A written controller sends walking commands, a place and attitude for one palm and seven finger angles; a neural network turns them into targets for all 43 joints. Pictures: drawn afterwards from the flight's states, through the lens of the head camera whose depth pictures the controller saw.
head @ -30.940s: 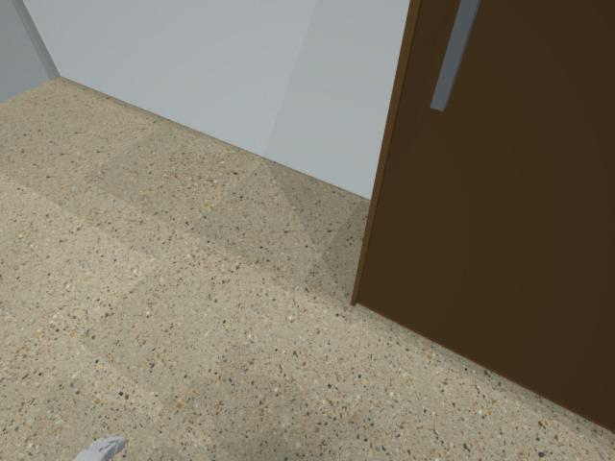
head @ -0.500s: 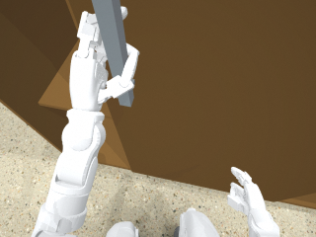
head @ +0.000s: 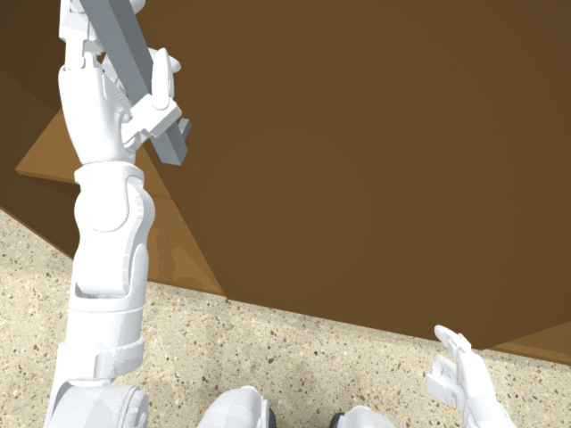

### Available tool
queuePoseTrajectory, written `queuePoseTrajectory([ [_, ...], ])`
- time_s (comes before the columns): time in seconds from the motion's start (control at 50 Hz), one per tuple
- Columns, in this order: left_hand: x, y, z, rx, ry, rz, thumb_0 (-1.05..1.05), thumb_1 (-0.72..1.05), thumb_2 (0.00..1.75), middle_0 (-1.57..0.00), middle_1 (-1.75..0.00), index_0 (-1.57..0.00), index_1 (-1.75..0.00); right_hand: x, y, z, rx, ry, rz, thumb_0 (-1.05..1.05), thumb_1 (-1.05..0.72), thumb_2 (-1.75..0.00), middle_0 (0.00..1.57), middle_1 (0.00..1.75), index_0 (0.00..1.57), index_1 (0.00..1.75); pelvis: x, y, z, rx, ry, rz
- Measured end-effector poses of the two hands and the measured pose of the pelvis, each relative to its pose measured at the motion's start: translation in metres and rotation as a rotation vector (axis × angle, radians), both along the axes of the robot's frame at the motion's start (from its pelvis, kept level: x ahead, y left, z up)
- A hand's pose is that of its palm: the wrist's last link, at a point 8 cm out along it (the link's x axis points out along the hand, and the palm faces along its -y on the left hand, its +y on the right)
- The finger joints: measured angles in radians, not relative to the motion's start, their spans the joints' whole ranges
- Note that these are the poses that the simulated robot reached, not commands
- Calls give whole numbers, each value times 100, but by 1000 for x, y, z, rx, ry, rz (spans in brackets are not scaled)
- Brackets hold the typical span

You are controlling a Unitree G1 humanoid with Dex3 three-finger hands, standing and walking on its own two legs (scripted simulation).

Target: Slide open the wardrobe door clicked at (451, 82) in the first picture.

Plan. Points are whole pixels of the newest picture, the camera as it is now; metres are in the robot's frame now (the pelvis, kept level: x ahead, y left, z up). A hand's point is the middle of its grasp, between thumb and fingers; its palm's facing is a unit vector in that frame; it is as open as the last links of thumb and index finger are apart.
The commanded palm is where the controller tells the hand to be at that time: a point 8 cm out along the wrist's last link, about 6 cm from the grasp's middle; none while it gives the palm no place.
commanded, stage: step sideways, sliding the door along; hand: left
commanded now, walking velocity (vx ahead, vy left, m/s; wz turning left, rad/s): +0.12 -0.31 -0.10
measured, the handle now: (146, 58) +0.41 +0.19 +0.25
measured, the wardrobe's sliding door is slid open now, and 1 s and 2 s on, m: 0.50 0.50 0.49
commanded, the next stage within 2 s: stop walking and hold the door there in 0.12 s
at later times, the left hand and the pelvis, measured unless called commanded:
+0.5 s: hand (159, 92) +0.39 +0.17 +0.23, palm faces +0.50 -0.82 -0.27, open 6.8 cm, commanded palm +0.35 +0.21 +0.19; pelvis +0.01 -0.12 -0.01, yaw -5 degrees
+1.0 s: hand (163, 94) +0.38 +0.17 +0.23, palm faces +0.39 -0.91 -0.16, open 6.3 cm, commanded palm +0.35 +0.20 +0.19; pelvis -0.05 -0.08 +0.01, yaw -12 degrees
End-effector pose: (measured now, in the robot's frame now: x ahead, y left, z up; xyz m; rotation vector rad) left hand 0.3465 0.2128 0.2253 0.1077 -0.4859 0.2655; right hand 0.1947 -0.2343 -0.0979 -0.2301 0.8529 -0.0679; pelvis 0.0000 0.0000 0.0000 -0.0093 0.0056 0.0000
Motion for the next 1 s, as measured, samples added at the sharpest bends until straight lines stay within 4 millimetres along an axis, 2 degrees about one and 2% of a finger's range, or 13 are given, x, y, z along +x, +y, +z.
queuePoseTrajectory([
  [0.06,1,1,-2,-5,-29,-23,-5,67,81,-49,-146,-14,-114,-3,-12,5,-36,7,4,1,-90,-90,20,30,20,29,-4,-9,-6,-23,-25,9],
  [0.16,2,1,-2,-36,-15,-24,-4,66,81,-49,-146,-18,-115,-7,-15,27,-22,37,55,1,-90,-90,20,30,20,29,-1,-31,9,-77,-46,-9],
  [0.24,2,1,-2,-57,3,-10,-5,64,82,-51,-145,-21,-119,-2,-17,42,-18,49,92,1,-90,-90,20,30,20,30,3,-50,20,-119,-41,-20],
  [0.3,3,5,0,31,7,3,-8,61,81,-54,-146,-22,-123,4,-27,48,-5,24,68,1,-90,-90,21,30,20,30,7,-67,24,-131,-31,-50],
  [0.4,1,1,8,132,74,115,-12,61,82,-57,-146,-25,-131,13,-60,44,55,-95,35,1,-90,-90,21,30,21,30,13,-101,16,-102,-42,-85],
  [0.46,-2,-1,10,179,105,222,-18,59,81,-54,-144,-24,-132,16,-92,24,81,-160,16,1,-90,-90,21,30,21,30,16,-122,-6,-22,-43,-82],
  [0.5,-4,-2,12,194,142,277,-21,57,80,-52,-143,-25,-132,10,-116,13,62,-164,-46,1,-90,-90,21,30,21,30,12,-121,-8,-24,-49,-96],
  [0.56,-7,-3,15,200,200,306,-23,57,77,-50,-142,-29,-135,-15,-146,5,27,-129,-138,1,-90,-90,21,30,21,30,3,-117,-2,10,-49,-115],
  [0.62,-7,-2,16,195,213,300,-23,57,75,-48,-141,-34,-137,-52,-169,6,-23,-63,-204,1,-90,-90,20,30,20,30,-5,-116,4,41,-53,-123],
  [0.74,-5,-1,13,143,179,235,-19,58,77,-47,-140,-34,-137,-132,-188,21,-134,18,-313,1,-90,-90,20,30,20,29,-21,-106,6,47,-54,-140],
  [0.8,-3,2,11,146,140,199,-20,58,76,-46,-143,-33,-135,-167,-185,25,-185,29,-361,1,-90,-90,20,30,20,29,-29,-93,-1,13,-56,-146],
  [0.88,-3,1,9,107,139,155,-17,62,75,-45,-146,-30,-133,-205,-159,28,-156,53,-423,1,-90,-90,20,30,20,29,-39,-83,5,-11,-64,-188],
  [1.0,-4,-3,10,62,174,135,-13,67,76,-45,-143,-27,-135,-236,-111,15,-53,119,-411,1,-90,-90,20,30,20,29,-50,-83,13,-31,-29,-209],
])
